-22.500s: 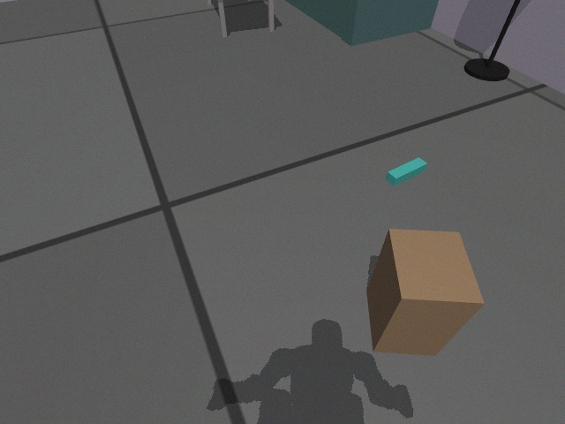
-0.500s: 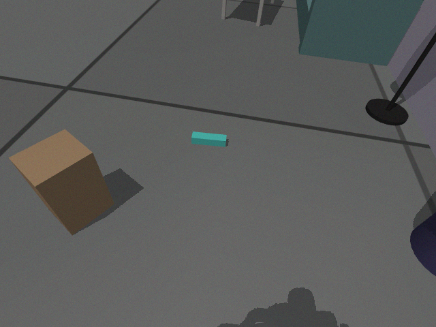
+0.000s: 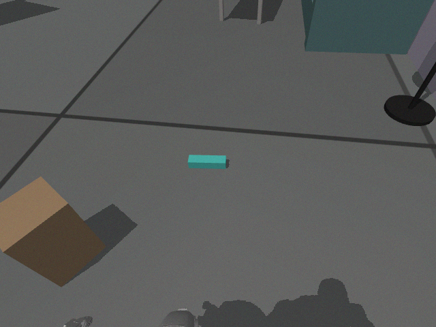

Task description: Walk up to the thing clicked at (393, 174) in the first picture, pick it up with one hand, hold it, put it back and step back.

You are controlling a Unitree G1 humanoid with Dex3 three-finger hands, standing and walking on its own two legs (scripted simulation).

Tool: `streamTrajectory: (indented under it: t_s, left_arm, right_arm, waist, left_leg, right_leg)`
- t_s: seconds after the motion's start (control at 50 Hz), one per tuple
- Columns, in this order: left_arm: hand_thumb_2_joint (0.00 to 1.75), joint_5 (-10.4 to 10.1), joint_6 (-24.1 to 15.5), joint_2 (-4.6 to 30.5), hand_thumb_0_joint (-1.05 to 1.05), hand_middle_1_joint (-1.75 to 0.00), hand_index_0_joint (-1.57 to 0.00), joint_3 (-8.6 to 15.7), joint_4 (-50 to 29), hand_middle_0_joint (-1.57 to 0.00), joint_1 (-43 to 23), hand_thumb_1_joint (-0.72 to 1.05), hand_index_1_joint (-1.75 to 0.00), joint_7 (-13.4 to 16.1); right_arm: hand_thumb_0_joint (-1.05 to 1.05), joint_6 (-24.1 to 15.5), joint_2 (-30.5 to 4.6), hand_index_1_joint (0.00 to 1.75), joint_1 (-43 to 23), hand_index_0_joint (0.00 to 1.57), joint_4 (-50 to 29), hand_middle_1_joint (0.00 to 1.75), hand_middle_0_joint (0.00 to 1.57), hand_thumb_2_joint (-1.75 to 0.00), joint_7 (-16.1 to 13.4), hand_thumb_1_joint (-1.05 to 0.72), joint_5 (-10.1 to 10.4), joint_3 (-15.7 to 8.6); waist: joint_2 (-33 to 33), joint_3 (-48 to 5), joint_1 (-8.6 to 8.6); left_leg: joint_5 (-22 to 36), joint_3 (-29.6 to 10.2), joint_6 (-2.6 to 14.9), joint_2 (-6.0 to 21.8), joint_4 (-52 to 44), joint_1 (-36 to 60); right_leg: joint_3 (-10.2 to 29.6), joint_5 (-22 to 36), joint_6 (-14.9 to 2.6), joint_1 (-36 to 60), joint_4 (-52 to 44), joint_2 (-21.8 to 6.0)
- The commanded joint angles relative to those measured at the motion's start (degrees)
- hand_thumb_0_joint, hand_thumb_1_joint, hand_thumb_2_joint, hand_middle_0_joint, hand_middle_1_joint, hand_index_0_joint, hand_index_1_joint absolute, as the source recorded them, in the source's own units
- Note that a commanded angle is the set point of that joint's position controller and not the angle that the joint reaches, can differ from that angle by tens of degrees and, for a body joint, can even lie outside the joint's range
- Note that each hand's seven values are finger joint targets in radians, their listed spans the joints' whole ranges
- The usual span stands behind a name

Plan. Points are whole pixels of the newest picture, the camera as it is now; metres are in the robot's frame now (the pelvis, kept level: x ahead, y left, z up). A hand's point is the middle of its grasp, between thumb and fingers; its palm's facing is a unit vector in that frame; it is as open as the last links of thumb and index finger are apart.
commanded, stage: walk up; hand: left
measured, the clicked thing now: (207, 161) +1.12 +0.18 -0.75
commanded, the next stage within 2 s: none
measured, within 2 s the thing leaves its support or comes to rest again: neither
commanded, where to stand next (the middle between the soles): +0.73 -0.06 m, yaw +1 degrees
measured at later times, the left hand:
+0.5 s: hand (121, 254) +0.30 +0.28 -0.15, palm faces -0.08 -0.94 -0.32, open 7.4 cm
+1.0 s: hand (147, 204) +0.44 +0.25 -0.15, palm faces +0.00 -0.93 -0.37, open 7.4 cm
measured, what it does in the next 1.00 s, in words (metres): walks ahead: left foot, then right foot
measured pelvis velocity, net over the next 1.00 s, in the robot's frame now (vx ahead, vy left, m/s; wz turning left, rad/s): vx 0.42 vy -0.03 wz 0.02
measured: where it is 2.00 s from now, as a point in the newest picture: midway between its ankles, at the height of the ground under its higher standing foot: (249, 226)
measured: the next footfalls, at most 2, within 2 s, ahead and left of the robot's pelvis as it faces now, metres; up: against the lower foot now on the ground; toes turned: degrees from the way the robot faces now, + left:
left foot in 0.18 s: +0.25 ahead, +0.15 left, +0.00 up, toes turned +6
right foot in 0.60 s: +0.42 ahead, -0.16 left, +0.00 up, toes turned -5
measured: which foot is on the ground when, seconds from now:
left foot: up 0.00-0.16, down 0.18-0.62, up 0.64-0.98, down 1.00-1.00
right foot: down 0.00-0.22, up 0.24-0.58, down 0.60-1.00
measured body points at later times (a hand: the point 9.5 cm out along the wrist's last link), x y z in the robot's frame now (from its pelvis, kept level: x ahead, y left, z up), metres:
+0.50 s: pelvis +0.23 +0.01 +0.00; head +0.25 +0.02 +0.45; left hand +0.30 +0.33 -0.12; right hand +0.29 -0.31 -0.10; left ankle +0.21 +0.14 -0.74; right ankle +0.34 -0.15 -0.71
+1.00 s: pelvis +0.42 -0.03 -0.01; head +0.43 -0.03 +0.44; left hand +0.44 +0.30 -0.12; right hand +0.51 -0.35 -0.12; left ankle +0.52 +0.09 -0.74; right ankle +0.38 -0.15 -0.74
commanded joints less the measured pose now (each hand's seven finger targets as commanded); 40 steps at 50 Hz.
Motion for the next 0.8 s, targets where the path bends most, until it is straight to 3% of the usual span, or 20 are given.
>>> streamTrajectory:
  t_s: [0.0, 0.1, 0.14, 0.16, 0.18, 0.2, 0.22, 0.24, 0.3, 0.38, 0.44, 0.5, 0.54, 0.56, 0.58, 0.6, 0.62, 0.66, 0.7, 0.78]
  left_arm:
    - [0.9, -0.1, -1.6, 16.8, 0.0, -0.3, -0.2, 5.0, -5.3, -0.2, 1.4, 0.9, -0.3, 0.6]
    - [0.9, -0.1, -1.2, 17.7, 0.0, -0.3, -0.2, 4.4, -5.4, -0.2, 1.9, 0.9, -0.3, 0.5]
    - [0.9, 0.1, -1.0, 16.4, 0.0, -0.3, -0.2, 3.5, -5.6, -0.2, 1.3, 0.9, -0.3, 0.8]
    - [0.9, 0.0, -0.9, 13.7, 0.0, -0.3, -0.2, 2.6, -5.8, -0.2, 3.0, 0.9, -0.3, 0.9]
    - [0.9, -1.1, -0.8, 8.9, 0.0, -0.3, -0.2, 1.1, -6.6, -0.2, 6.4, 0.9, -0.3, 1.3]
    - [0.9, -1.4, -0.2, 13.5, 0.0, -0.3, -0.2, 2.5, -4.9, -0.2, 7.3, 0.9, -0.3, 2.1]
    - [0.9, -0.6, -0.1, 16.8, 0.0, -0.3, -0.2, 2.7, -4.2, -0.2, 3.9, 0.9, -0.3, 2.6]
    - [0.9, -1.1, -0.2, 15.8, 0.0, -0.3, -0.2, 2.6, -3.7, -0.2, 4.5, 0.9, -0.3, 2.5]
    - [0.9, -1.5, 0.2, 14.7, 0.0, -0.3, -0.2, 2.6, -1.1, -0.2, 7.7, 0.9, -0.3, 1.7]
    - [0.9, -0.8, 0.7, 12.7, 0.0, -0.3, -0.2, 2.4, -2.8, -0.2, 3.3, 0.9, -0.3, 0.0]
    - [0.9, -0.3, 0.5, 12.2, 0.0, -0.3, -0.2, 2.7, -3.5, -0.2, -0.4, 0.9, -0.3, -0.8]
    - [0.9, -0.3, 0.4, 12.6, 0.0, -0.3, -0.2, 3.3, -2.3, -0.2, 0.7, 0.9, -0.3, -0.9]
    - [0.9, -0.1, 0.0, 13.8, 0.0, -0.3, -0.2, 4.1, -0.8, -0.2, 5.2, 0.9, -0.3, -0.5]
    - [0.9, 0.0, -0.5, 15.7, 0.0, -0.3, -0.2, 5.2, 0.5, -0.2, 9.3, 0.9, -0.3, 0.0]
    - [0.9, 0.4, -1.1, 20.0, 0.0, -0.3, -0.2, 6.9, 0.9, -0.2, 14.2, 0.9, -0.3, 0.8]
    - [0.9, -0.1, -1.6, 24.2, 0.0, -0.3, -0.2, 7.0, -0.7, -0.2, 14.6, 0.9, -0.3, 1.5]
    - [0.9, -0.7, -1.4, 23.9, 0.0, -0.3, -0.2, 6.4, -1.6, -0.2, 11.2, 0.9, -0.3, 1.6]
    - [0.9, -1.3, -1.4, 19.9, 0.0, -0.3, -0.2, 5.4, -2.7, -0.2, 5.6, 0.9, -0.3, 2.1]
    - [0.9, -1.1, -1.5, 17.2, 0.0, -0.3, -0.2, 4.5, -3.3, -0.2, 3.3, 0.9, -0.3, 2.2]
    - [0.9, -0.6, -2.0, 17.0, 0.0, -0.3, -0.2, 4.4, -4.3, -0.2, 5.1, 0.9, -0.3, 2.2]
  right_arm:
    - [0.0, -1.4, -9.7, 0.3, -1.8, 0.2, -4.7, 0.3, 0.2, -0.9, 0.1, -0.9, 0.0, -3.4]
    - [0.0, -2.5, -9.5, 0.3, -3.6, 0.2, -5.2, 0.3, 0.2, -0.9, 0.1, -0.9, 0.3, -3.8]
    - [0.0, -3.1, -10.6, 0.3, 1.7, 0.2, -3.7, 0.3, 0.2, -0.9, -0.5, -0.9, 0.1, -4.2]
    - [0.0, -3.6, -13.4, 0.3, 8.3, 0.2, -2.2, 0.3, 0.2, -0.9, -1.2, -0.9, -0.2, -5.1]
    - [0.0, -4.1, -19.1, 0.3, 13.3, 0.2, -2.6, 0.3, 0.2, -0.9, -2.0, -0.9, -1.4, -6.5]
    - [0.0, -4.0, -21.1, 0.3, 11.7, 0.2, -4.3, 0.3, 0.2, -0.9, -2.3, -0.9, 0.2, -7.0]
    - [0.0, -3.6, -19.4, 0.3, 10.5, 0.2, -4.0, 0.3, 0.2, -0.9, -2.4, -0.9, 1.7, -6.8]
    - [0.0, -3.6, -17.5, 0.3, 7.7, 0.2, -4.9, 0.3, 0.2, -0.9, -2.6, -0.9, 1.8, -5.7]
    - [0.0, -3.7, -13.9, 0.3, 2.9, 0.2, -5.9, 0.3, 0.2, -0.9, -2.8, -0.9, 1.9, -4.0]
    - [0.0, -3.8, -15.1, 0.3, 2.0, 0.2, -7.4, 0.3, 0.2, -0.9, -2.5, -0.9, 1.2, -4.3]
    - [0.0, -3.6, -15.6, 0.3, 2.2, 0.2, -7.4, 0.3, 0.2, -0.9, -2.2, -0.9, 1.2, -4.3]
    - [0.0, -3.0, -15.7, 0.3, -0.9, 0.2, -8.3, 0.3, 0.2, -0.9, -2.3, -0.9, 1.4, -4.3]
    - [0.0, -2.4, -14.9, 0.3, -2.9, 0.2, -8.9, 0.3, 0.2, -0.9, -2.4, -0.9, 1.3, -3.9]
    - [0.0, -2.3, -12.4, 0.3, -1.3, 0.2, -8.8, 0.3, 0.2, -0.9, -2.4, -0.9, 0.9, -3.1]
    - [0.0, -2.3, -8.2, 0.3, 1.5, 0.2, -9.1, 0.3, 0.2, -0.9, -2.4, -0.9, 1.0, -1.5]
    - [0.0, -2.1, -7.6, 0.3, 1.9, 0.2, -9.7, 0.3, 0.2, -0.9, -2.5, -0.9, 1.7, -0.9]
    - [0.0, -1.5, -12.9, 0.3, -1.3, 0.2, -8.5, 0.3, 0.2, -0.9, -3.1, -0.9, 0.9, -2.5]
    - [0.0, -1.4, -12.3, 0.3, 0.9, 0.2, -5.8, 0.3, 0.2, -0.9, -2.7, -0.9, 2.1, -2.6]
    - [0.0, -1.3, -11.6, 0.3, 3.6, 0.2, -3.9, 0.3, 0.2, -0.9, -2.1, -0.9, 1.8, -2.4]
    - [0.0, -0.9, -10.0, 0.3, 0.9, 0.2, -4.4, 0.3, 0.2, -0.9, -0.8, -0.9, 0.6, -2.5]
  waist:
    - [-8.8, 0.1, 2.38]
    - [-6.6, 0.3, 1.83]
    - [-3.6, -1.3, -1.72]
    - [3.9, -5.6, -5.14]
    - [17.9, -11.7, -5.89]
    - [10.6, -10.6, -5.7]
    - [2.1, -7.5, -5.62]
    - [1.4, -5.3, -3.81]
    - [5.9, -1.7, -0.85]
    - [7.4, 0.1, -1.5]
    - [7.4, -0.5, -2.5]
    - [6.6, -1.8, -0.65]
    - [3.1, -3.3, 2.77]
    - [-4.0, -5.9, 4.63]
    - [-17.4, -7.6, 6.85]
    - [-21.6, -6.3, 6.16]
    - [-13.1, -3.3, 5.56]
    - [-8.6, -1.3, 2.53]
    - [-12.0, -0.6, 0.2]
    - [-12.3, -0.4, 1.63]
  left_leg:
    - [4.5, 1.3, -0.97, 1.2, -11.5, -1.0]
    - [8.2, 3.5, 0.56, -1.2, -17.8, 7.9]
    - [5.1, 4.4, 1.68, -3.4, -19.8, 17.2]
    - [-0.8, 0.2, 3.89, -1.9, -24.5, 27.3]
    - [-6.1, -24.1, 8.33, 14.0, -30.9, 37.0]
    - [-10.3, -40.7, 14.15, 21.0, -36.9, 37.5]
    - [-5.0, -35.7, 14.17, 20.0, -35.4, 33.2]
    - [3.6, -26.9, 13.15, 17.1, -34.1, 31.4]
    - [14.5, -9.9, 10.88, 11.6, -34.0, 21.1]
    - [12.5, -4.8, 13.42, 11.4, -35.9, 18.9]
    - [9.7, -2.1, 11.59, 8.9, -35.0, 17.3]
    - [3.0, -1.5, 10.14, 8.5, -32.2, 13.1]
    - [-0.1, -0.8, 8.49, 7.8, -24.9, 8.4]
    - [3.0, 2.0, 7.1, 4.7, -13.5, 5.2]
    - [0.1, 6.2, 4.5, -0.9, 4.6, -3.0]
    - [-13.1, 3.7, 1.91, -7.5, 14.0, -12.9]
    - [-14.1, -2.6, 1.9, -3.3, 18.0, -10.7]
    - [-7.5, -5.2, 2.15, -1.0, 16.5, -9.2]
    - [-4.8, -3.3, 1.81, 0.3, 9.1, -4.5]
    - [-2.4, 0.1, 0.13, -0.7, -3.0, -3.2]
  right_leg:
    - [12.8, -12.8, -9.23, -1.2, -15.6, -14.1]
    - [10.4, -10.1, -7.62, -3.3, -11.0, -13.4]
    - [7.4, -2.8, -6.16, -6.6, -1.5, -11.2]
    - [4.1, 7.2, -4.38, -9.5, 13.8, -7.8]
    - [0.7, -3.8, -0.08, -19.9, 32.8, -1.0]
    - [6.2, -18.4, 0.34, -27.2, 38.3, 3.2]
    - [11.4, -16.0, 0.36, -27.4, 41.7, -0.1]
    - [12.8, -12.0, 0.54, -27.2, 41.3, -1.4]
    - [10.6, -7.3, 1.59, -20.7, 34.3, -4.6]
    - [5.5, -4.8, 3.64, -19.4, 21.9, -6.6]
    - [2.7, 1.6, 2.98, -15.0, 13.3, -5.6]
    - [1.0, 4.4, 2.35, -7.1, 9.8, -4.4]
    - [-0.1, 3.4, 1.75, 3.0, 7.2, -3.0]
    - [0.7, -0.8, 0.99, 11.2, 4.9, -1.8]
    - [14.0, -14.7, -1.54, 17.7, -3.8, -9.5]
    - [41.6, -18.7, -7.68, 17.3, -15.5, -23.9]
    - [43.9, -19.5, -12.41, 9.3, -14.9, -25.8]
    - [28.6, -10.8, -11.21, 5.9, -12.1, -20.3]
    - [18.7, -5.0, -9.27, 0.7, -12.0, -16.3]
    - [12.8, -1.9, -9.96, 0.5, -12.1, -14.5]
